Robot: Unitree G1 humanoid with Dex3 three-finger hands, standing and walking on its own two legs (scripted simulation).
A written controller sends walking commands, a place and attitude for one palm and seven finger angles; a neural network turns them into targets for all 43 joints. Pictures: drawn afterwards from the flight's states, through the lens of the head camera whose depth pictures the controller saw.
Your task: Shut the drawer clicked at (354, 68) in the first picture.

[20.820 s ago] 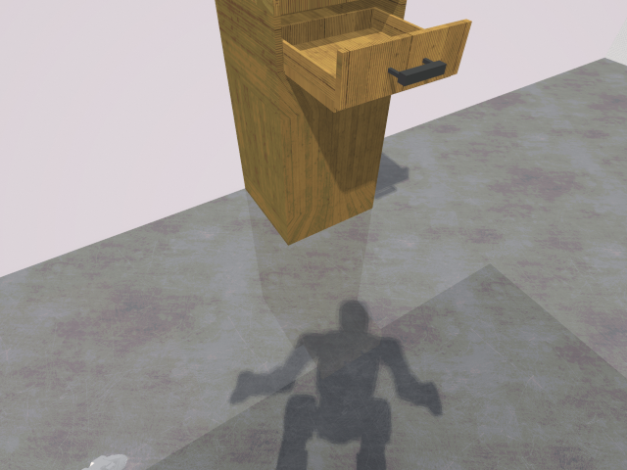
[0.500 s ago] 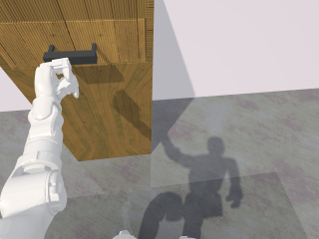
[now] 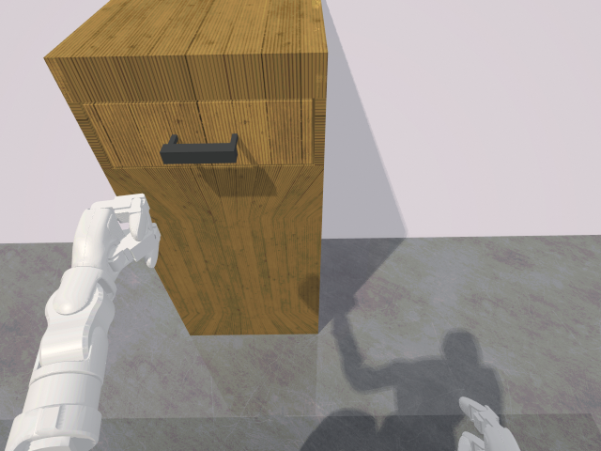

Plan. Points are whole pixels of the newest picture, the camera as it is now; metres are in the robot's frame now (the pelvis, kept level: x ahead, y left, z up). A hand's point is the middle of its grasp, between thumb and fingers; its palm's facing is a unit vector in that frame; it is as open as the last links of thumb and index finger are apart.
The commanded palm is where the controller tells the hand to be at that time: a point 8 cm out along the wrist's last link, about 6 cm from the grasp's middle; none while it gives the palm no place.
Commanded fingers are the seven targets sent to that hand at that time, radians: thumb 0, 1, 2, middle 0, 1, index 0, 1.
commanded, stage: draw the hand back to the body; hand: left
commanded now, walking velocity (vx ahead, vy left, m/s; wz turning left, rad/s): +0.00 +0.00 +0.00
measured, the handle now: (202, 146) +0.61 +0.21 +0.08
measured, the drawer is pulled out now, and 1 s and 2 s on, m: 0.00 0.00 0.00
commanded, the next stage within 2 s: step back with the hand held close in 0.84 s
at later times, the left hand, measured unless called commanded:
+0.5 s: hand (75, 304) +0.23 +0.24 +0.16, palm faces +0.32 -0.89 -0.33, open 3.2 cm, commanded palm +0.18 +0.28 +0.18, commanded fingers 0.00 0.90 0.90 -1.40 -1.60 -1.40 -1.60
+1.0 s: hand (33, 334) +0.19 +0.25 +0.18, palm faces +0.39 -0.84 -0.38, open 3.2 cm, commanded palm +0.13 +0.29 +0.19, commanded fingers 0.00 0.90 0.90 -1.40 -1.60 -1.40 -1.60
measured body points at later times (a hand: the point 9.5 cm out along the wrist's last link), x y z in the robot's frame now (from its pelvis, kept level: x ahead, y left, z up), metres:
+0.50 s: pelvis +0.01 +0.01 +0.02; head -0.01 -0.01 +0.47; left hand +0.21 +0.28 +0.18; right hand +0.19 -0.21 -0.06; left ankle +0.02 +0.12 -0.72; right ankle -0.03 -0.10 -0.72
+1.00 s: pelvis +0.00 +0.01 +0.02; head -0.02 -0.01 +0.47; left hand +0.16 +0.29 +0.20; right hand +0.20 -0.21 -0.06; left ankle +0.02 +0.12 -0.72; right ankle -0.03 -0.10 -0.72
